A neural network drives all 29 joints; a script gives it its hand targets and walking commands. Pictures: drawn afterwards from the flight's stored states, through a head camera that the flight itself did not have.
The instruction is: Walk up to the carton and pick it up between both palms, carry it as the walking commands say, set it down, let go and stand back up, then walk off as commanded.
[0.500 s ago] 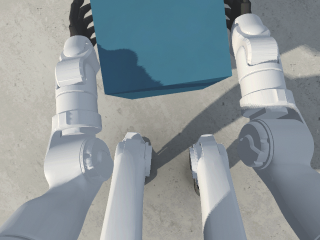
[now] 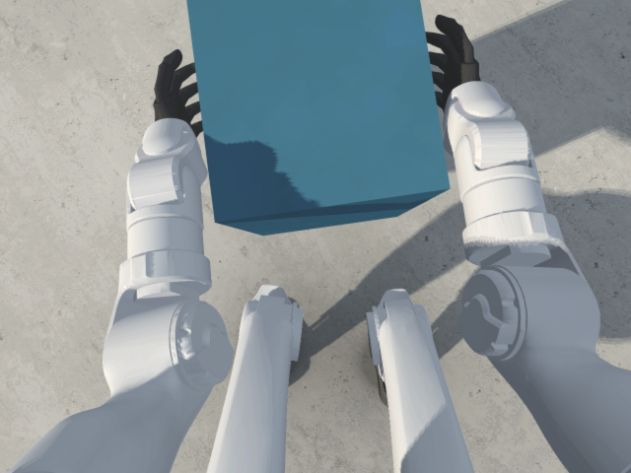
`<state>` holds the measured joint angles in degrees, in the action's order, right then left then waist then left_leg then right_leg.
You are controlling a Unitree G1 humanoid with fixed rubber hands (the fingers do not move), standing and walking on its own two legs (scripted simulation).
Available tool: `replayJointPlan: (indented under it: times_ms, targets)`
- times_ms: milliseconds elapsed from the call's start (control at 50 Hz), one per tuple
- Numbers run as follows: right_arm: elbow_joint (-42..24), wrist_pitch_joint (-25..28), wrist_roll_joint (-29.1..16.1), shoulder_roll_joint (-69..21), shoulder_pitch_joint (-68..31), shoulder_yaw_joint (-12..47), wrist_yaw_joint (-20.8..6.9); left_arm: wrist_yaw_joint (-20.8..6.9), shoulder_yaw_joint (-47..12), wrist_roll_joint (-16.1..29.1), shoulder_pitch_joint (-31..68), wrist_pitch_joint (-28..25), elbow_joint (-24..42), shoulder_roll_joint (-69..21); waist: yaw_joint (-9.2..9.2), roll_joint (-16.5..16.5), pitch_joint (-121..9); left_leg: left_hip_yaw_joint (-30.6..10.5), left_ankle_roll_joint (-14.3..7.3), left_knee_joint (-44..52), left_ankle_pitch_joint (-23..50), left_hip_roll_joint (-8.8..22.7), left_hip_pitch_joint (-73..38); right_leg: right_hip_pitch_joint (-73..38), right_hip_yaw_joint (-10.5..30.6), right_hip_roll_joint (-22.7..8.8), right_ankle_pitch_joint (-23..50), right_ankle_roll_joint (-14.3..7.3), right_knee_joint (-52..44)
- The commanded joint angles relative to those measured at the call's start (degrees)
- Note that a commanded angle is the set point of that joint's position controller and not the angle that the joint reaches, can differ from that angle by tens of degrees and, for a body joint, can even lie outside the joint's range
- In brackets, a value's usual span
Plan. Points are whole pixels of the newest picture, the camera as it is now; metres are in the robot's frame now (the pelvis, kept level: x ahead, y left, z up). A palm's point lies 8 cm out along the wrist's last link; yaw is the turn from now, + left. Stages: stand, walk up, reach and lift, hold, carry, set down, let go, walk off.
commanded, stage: reach and lift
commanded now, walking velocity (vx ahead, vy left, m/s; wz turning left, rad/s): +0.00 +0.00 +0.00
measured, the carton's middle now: (316, 121) +0.52 +0.03 -0.15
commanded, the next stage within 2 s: none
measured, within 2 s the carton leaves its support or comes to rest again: neither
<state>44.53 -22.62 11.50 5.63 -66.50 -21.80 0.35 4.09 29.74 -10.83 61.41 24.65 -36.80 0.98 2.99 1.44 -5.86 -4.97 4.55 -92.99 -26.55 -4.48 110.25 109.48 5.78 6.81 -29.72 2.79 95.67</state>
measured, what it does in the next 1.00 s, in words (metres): rises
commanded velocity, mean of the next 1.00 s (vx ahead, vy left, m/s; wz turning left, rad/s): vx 0.00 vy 0.00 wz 0.00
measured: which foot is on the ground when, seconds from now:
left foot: down 0.00-1.00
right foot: down 0.00-1.00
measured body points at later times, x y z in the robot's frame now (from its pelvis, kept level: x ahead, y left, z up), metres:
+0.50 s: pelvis +0.02 +0.00 +0.06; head +0.25 +0.00 +0.44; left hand +0.48 +0.19 -0.01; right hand +0.52 -0.13 -0.01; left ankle +0.11 +0.14 -0.49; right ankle +0.09 -0.12 -0.49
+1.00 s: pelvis +0.04 +0.00 +0.12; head +0.23 +0.00 +0.53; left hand +0.45 +0.19 +0.06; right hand +0.49 -0.13 +0.07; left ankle +0.11 +0.14 -0.49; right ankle +0.09 -0.12 -0.49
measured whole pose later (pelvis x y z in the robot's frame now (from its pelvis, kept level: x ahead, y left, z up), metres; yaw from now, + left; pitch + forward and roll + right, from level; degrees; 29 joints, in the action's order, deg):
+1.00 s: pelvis +0.04 +0.00 +0.12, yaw +0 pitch +34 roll +1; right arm 40.8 -19.3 11.9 -0.6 -46.1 -21.0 -0.2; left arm 2.9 27.4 -12.0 41.7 21.9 -33.4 -4.4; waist 3.2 1.7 -10.3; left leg -6.3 3.2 -68.2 -22.9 -4.3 79.4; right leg 78.5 7.5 6.0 -25.6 1.9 70.3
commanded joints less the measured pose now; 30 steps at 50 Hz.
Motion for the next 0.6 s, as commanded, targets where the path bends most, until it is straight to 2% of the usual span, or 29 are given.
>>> replayJointPlan:
  times_ms: [0,580]
  targets:
    - [-0.76,1.57,-9.13,-60.70,-34.92,24.76,-13.91,-16.49,-31.37,10.93,43.88,-2.33,2.08,-57.46,1.82,2.26,-65.01,11.26,-1.78,7.78,17.06,-4.21,-38.39,-33.99,-9.37,3.12,16.76,-0.99,-10.89]
    - [-1.64,3.46,-8.58,-64.82,-22.63,26.85,-13.65,-16.62,-34.71,9.89,30.07,-3.62,2.37,-62.43,1.53,1.50,-58.74,8.76,-2.04,20.25,18.73,-4.40,-50.62,-46.21,-7.00,2.99,18.57,-1.38,-23.49]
